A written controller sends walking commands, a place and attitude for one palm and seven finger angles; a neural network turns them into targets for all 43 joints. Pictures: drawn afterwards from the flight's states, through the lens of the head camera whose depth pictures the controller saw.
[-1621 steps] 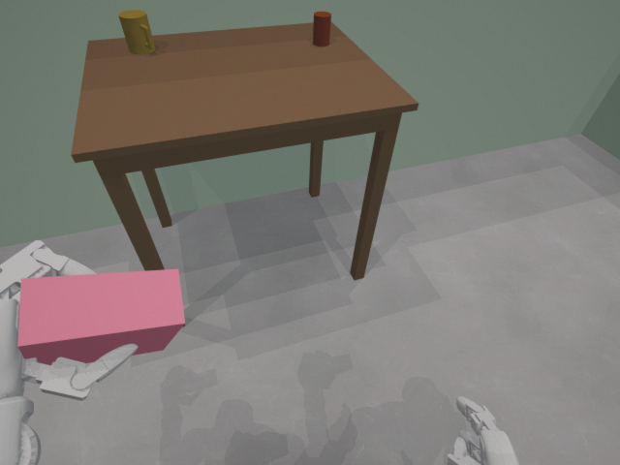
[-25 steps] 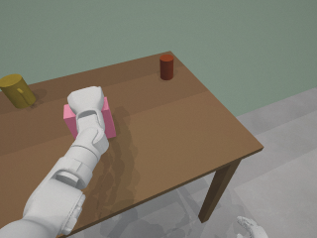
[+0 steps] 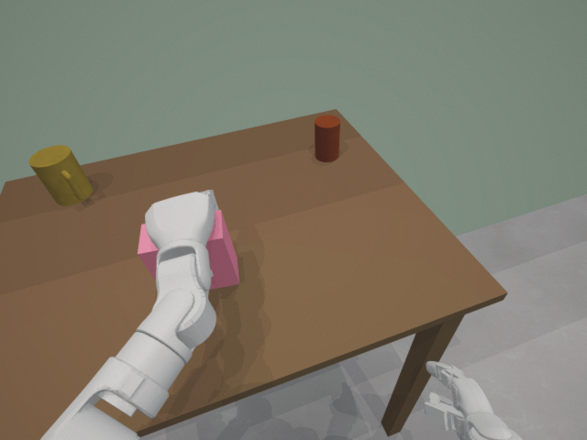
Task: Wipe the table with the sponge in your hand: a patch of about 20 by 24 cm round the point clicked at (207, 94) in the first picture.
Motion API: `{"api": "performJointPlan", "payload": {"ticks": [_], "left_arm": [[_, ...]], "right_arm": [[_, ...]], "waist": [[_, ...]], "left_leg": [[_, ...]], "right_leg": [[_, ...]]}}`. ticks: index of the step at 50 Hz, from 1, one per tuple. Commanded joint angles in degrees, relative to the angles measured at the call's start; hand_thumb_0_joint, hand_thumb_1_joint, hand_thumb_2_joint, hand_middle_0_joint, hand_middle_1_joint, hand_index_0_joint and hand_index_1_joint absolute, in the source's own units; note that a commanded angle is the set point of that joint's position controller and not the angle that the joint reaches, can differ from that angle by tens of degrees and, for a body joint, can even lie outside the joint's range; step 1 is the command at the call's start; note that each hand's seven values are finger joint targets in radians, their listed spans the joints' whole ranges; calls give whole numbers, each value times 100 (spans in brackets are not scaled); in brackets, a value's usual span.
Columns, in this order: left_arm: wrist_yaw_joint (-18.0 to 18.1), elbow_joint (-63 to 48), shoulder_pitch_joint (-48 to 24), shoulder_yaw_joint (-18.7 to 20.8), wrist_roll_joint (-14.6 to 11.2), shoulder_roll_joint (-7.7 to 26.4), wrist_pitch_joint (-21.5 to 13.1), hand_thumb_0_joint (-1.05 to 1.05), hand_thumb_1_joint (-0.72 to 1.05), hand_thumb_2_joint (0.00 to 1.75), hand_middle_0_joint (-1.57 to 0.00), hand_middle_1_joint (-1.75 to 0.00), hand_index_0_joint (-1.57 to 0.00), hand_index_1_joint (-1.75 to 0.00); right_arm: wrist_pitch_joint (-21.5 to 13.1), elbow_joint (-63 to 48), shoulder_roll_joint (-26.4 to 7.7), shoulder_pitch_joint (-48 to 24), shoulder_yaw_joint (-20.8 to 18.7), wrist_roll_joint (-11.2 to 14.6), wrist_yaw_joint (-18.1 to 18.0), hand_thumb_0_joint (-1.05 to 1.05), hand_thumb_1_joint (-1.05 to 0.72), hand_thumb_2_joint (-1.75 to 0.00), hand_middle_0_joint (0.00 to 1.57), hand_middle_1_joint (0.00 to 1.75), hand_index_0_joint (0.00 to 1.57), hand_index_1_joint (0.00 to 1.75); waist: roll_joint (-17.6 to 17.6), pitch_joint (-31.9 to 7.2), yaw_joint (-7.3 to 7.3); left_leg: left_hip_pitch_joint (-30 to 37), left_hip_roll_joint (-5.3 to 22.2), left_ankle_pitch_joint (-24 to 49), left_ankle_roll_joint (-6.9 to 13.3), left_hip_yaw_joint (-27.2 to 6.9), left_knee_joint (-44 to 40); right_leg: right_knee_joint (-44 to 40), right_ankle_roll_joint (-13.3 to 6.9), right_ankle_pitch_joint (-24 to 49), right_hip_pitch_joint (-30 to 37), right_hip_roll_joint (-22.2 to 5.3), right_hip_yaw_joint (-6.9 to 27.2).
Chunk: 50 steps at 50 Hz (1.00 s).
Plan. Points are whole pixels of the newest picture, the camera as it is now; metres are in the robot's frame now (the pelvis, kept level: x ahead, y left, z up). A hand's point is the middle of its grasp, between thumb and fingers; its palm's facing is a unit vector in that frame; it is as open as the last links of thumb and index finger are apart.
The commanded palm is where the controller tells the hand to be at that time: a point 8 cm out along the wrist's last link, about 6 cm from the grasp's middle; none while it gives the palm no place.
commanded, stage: wipe back along the third lane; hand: left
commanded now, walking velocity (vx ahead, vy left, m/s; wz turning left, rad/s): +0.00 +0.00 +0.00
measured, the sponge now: (197, 263) +0.35 +0.20 +0.05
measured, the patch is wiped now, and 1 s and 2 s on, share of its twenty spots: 1.00 1.00 1.00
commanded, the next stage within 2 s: slide back across to the middle lane in 0.62 s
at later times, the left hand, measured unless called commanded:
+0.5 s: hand (206, 272) +0.30 +0.16 +0.10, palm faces +0.11 -0.08 -0.99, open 9.5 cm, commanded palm +0.25 +0.14 +0.13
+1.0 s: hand (195, 290) +0.27 +0.16 +0.11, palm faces +0.17 -0.22 -0.96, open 9.5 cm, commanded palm +0.21 +0.17 +0.15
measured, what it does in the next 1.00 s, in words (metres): stands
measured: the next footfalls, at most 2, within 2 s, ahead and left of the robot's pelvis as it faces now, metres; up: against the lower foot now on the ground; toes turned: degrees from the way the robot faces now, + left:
none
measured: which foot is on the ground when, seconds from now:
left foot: down 0.00-1.00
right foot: down 0.00-1.00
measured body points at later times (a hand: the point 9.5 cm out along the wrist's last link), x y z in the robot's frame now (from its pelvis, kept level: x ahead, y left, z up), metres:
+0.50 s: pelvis -0.03 -0.02 +0.00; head -0.06 -0.05 +0.45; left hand +0.29 +0.16 +0.15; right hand +0.20 -0.22 -0.08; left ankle -0.06 +0.11 -0.74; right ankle -0.04 -0.13 -0.74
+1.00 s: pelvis -0.03 -0.03 +0.00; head -0.06 -0.07 +0.45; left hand +0.25 +0.17 +0.16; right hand +0.21 -0.25 -0.07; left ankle -0.06 +0.11 -0.74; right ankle -0.04 -0.13 -0.74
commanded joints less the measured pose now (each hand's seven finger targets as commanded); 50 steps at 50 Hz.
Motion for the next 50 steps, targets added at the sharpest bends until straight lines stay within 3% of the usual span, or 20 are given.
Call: {"api": "performJointPlan", "payload": {"ticks": [1, 2, 9, 13, 14, 18, 19, 21, 29, 32, 34, 37, 39, 40, 43, 44, 45, 48, 49, 50], "left_arm": [[-237, -648, -660, 69, -292, -45, 140, 0, 10, 130, -120, -160, -120, -160], [-254, -703, -564, -55, -307, -174, 157, 0, 10, 130, -120, -160, -120, -160], [-196, -1037, -211, 182, -310, 23, 222, 0, 10, 130, -120, -160, -120, -160], [-191, -1044, -405, -134, -302, -221, 248, 0, 10, 130, -120, -160, -120, -160], [-169, -1110, -445, 85, -296, -44, 234, 0, 10, 130, -120, -160, -120, -160], [-142, -966, -488, -80, -277, -152, 227, 0, 10, 130, -120, -160, -120, -160], [-122, -1076, -427, 184, -303, 53, 223, 0, 10, 130, -120, -160, -120, -160], [-109, -949, -440, -124, -272, -207, 226, 0, 10, 130, -120, -160, -120, -160], [-141, -1266, 135, 69, -354, -66, 169, 0, 10, 130, -120, -160, -120, -160], [-151, -1399, 546, -100, -395, -201, 136, 0, 10, 130, -120, -160, -120, -160], [-142, -1698, 921, 212, -445, 63, 104, 0, 10, 130, -120, -160, -120, -160], [-107, -1797, 822, 186, -483, 60, 91, 0, 10, 130, -120, -160, -120, -160], [-68, -2093, 970, 702, -495, 559, 62, 0, 10, 130, -120, -160, -120, -160], [-64, -2149, 861, 537, -490, 421, 55, 0, 10, 130, -120, -160, -120, -160], [-75, -2317, 998, 653, -461, 572, 10, 0, 10, 130, -120, -160, -120, -160], [-63, -2528, 1022, 924, -449, 830, -15, 0, 10, 130, -120, -160, -120, -160], [-68, -2637, 1072, 772, -442, 688, -38, 0, 10, 130, -120, -160, -120, -160], [-93, -2910, 1398, 938, -472, 868, -121, 0, 10, 130, -120, -160, -120, -160], [-74, -3071, 1406, 1229, -457, 1156, -136, 0, 10, 130, -120, -160, -120, -160], [-78, -3182, 1350, 1015, -456, 951, -145, 0, 10, 130, -120, -160, -120, -160]], "right_arm": [[-293, -992, -533, -1205, -178, 45, 30, 0, -90, -90, 20, 30, 20, 30], [-290, -1010, -515, -1251, -171, 58, 46, 0, -90, -90, 20, 30, 20, 30], [-273, -1071, -521, -1400, -171, 51, 79, 0, -90, -90, 20, 30, 20, 30], [-250, -1067, -502, -1438, -163, 68, 82, 0, -90, -90, 20, 30, 20, 30], [-248, -1069, -506, -1455, -174, 54, 63, 0, -90, -90, 20, 30, 20, 30], [-261, -1042, -495, -1461, -159, 67, 43, 0, -90, -90, 20, 30, 20, 30], [-261, -1074, -500, -1492, -163, 56, 34, 0, -90, -90, 20, 30, 20, 30], [-266, -1056, -481, -1502, -159, 72, 36, 0, -90, -90, 20, 30, 20, 30], [-286, -1151, -494, -1572, -182, 65, 77, 0, -90, -90, 20, 30, 20, 30], [-313, -1166, -479, -1560, -192, 77, 114, 0, -90, -90, 20, 30, 20, 30], [-317, -1213, -490, -1602, -201, 64, 136, 0, -90, -90, 20, 30, 20, 30], [-310, -1170, -483, -1544, -195, 73, 96, 0, -90, -90, 20, 30, 20, 30], [-310, -1193, -509, -1605, -199, 50, 57, 0, -90, -90, 20, 30, 20, 30], [-321, -1205, -482, -1592, -179, 48, 28, 0, -90, -90, 20, 30, 20, 30], [-332, -1206, -483, -1547, -170, 47, -34, 0, -90, -90, 20, 30, 20, 30], [-326, -1220, -506, -1551, -181, 35, -48, 0, -90, -90, 20, 30, 20, 30], [-342, -1255, -471, -1536, -171, 27, -49, 0, -90, -90, 20, 30, 20, 30], [-344, -1285, -478, -1471, -173, 18, -86, 0, -90, -90, 20, 30, 20, 30], [-339, -1276, -504, -1489, -177, 5, -105, 0, -90, -90, 20, 30, 20, 30], [-349, -1313, -463, -1490, -162, -2, -108, 0, -90, -90, 20, 30, 20, 30]], "waist": [[-835, -1116, -41], [-790, -1047, -40], [-915, -957, 62], [-862, -666, -12], [-949, -707, 28], [-848, -588, 6], [-863, -670, 71], [-835, -623, 9], [-989, -580, 102], [-1056, -546, 82], [-1073, -607, 171], [-1145, -436, 103], [-1028, -439, 205], [-1035, -510, 154], [-897, -440, 158], [-750, -499, 194], [-773, -578, 186], [-656, -591, 210], [-598, -623, 232], [-601, -681, 203]], "left_leg": [[320, 77, 3286, 56, 192, -68], [310, 70, 3173, 56, 202, -94], [203, 79, 2625, 55, 183, -218], [169, 76, 2212, 69, 197, -289], [141, 76, 2069, 84, 164, -326], [132, 41, 1843, 84, 214, -353], [105, 39, 1770, 97, 198, -382], [131, 24, 1696, 87, 244, -351], [30, -12, 1570, 128, 244, -376], [54, -33, 1707, 131, 316, -286], [32, -31, 1776, 133, 290, -299], [8, -23, 1717, 132, 328, -308], [37, -33, 1733, 136, 302, -341], [59, -44, 1786, 149, 357, -316], [136, -43, 1887, 140, 332, -328], [180, -37, 1898, 133, 285, -355], [195, -44, 1982, 148, 314, -329], [253, -40, 2138, 139, 304, -320], [292, -29, 2134, 132, 257, -345], [277, -40, 2163, 149, 299, -321]], "right_leg": [[183, -443, 3413, 867, 176, -268], [157, -436, 3308, 831, 174, -281], [109, -461, 2734, 789, 222, -223], [36, -449, 2191, 550, 222, -263], [-12, -467, 2019, 556, 255, -197], [-54, -458, 1770, 487, 235, -196], [-97, -467, 1687, 550, 258, -114], [-73, -451, 1578, 474, 232, -171], [-174, -429, 1561, 624, 251, 9], [-117, -390, 1857, 695, 224, -8], [-112, -402, 2039, 830, 250, 97], [-136, -359, 2009, 765, 225, 84], [-180, -383, 2028, 833, 252, 239], [-130, -353, 2110, 894, 206, 160], [-154, -371, 2157, 864, 222, 232], [-164, -410, 2125, 880, 255, 337], [-109, -395, 2224, 959, 223, 241], [-100, -405, 2453, 1036, 226, 315], [-116, -441, 2409, 1036, 269, 441], [-83, -417, 2477, 1095, 223, 362]]}}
